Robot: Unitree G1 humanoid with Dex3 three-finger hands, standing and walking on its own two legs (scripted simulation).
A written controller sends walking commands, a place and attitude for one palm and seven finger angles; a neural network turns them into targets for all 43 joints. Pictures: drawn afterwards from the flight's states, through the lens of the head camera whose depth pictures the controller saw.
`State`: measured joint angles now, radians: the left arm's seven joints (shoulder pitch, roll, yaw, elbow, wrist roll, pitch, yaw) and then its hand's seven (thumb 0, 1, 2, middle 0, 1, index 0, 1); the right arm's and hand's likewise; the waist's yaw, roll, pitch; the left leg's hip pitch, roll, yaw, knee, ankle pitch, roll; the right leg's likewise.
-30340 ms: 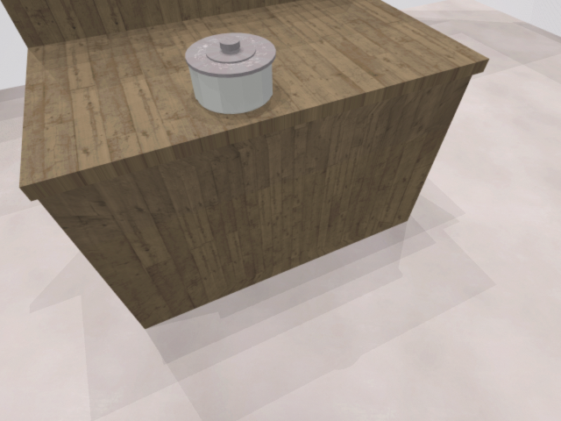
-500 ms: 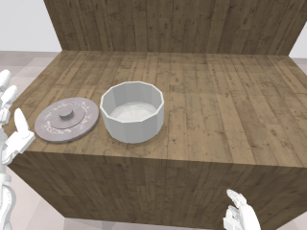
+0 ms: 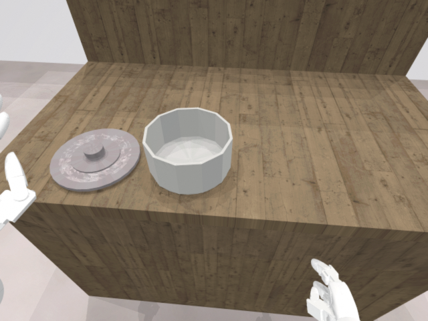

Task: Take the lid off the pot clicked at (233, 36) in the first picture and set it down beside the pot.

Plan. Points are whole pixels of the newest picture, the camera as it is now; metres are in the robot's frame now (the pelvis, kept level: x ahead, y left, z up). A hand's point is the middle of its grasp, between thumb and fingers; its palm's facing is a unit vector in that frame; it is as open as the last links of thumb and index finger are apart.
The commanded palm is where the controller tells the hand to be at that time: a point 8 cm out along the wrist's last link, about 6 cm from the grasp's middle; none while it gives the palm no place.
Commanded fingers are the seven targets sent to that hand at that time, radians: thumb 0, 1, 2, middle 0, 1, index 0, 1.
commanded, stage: step back with the hand held close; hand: left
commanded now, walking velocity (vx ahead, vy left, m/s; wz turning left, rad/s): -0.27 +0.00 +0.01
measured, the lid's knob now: (93, 149) +0.45 +0.35 +0.05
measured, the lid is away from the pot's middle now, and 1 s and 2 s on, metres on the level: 0.23 0.23 0.23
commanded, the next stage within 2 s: stop stepping back and stand still in 1.40 s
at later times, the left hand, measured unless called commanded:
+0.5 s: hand (8, 231) +0.15 +0.25 +0.22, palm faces +0.43 -0.80 -0.43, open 7.4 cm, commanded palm +0.08 +0.30 +0.23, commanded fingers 0.00 0.90 0.90 -0.20 -0.30 -0.20 -0.30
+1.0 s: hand out of the picture +0.09 +0.25 +0.22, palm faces +0.43 -0.79 -0.44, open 7.4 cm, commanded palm +0.02 +0.30 +0.23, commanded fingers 0.00 0.90 0.90 -0.20 -0.30 -0.20 -0.30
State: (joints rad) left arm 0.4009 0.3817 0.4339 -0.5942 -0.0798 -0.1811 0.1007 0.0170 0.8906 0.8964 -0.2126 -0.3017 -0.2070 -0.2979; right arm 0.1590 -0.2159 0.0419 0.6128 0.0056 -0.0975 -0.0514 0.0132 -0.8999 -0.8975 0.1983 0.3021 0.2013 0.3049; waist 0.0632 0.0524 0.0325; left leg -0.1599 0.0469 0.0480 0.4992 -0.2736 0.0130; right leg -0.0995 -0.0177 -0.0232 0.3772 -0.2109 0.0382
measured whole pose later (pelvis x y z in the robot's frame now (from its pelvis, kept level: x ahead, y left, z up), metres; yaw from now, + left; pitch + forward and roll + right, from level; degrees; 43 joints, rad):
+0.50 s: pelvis -0.05 +0.02 -0.02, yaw +0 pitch -1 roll -3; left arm 0.49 0.44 0.51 -0.73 -0.07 -0.24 0.13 0.01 0.89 0.90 -0.21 -0.30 -0.21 -0.30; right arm 0.23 -0.19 0.02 0.56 0.03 -0.09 -0.04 0.01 -0.90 -0.90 0.20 0.30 0.20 0.30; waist 0.00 0.01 0.05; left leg -0.40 0.04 0.05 0.72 -0.33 0.04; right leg -0.33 -0.04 -0.05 0.58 -0.23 0.06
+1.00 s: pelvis -0.11 +0.02 -0.03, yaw +0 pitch -1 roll -3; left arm 0.48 0.46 0.51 -0.76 -0.07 -0.27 0.13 0.01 0.89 0.90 -0.21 -0.30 -0.21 -0.30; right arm 0.20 -0.19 0.01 0.54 0.02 -0.12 -0.04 0.01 -0.90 -0.90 0.20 0.30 0.20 0.30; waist 0.00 0.01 0.07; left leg -0.50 0.05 0.05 0.72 -0.23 0.05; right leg -0.38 -0.01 -0.05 0.65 -0.25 0.03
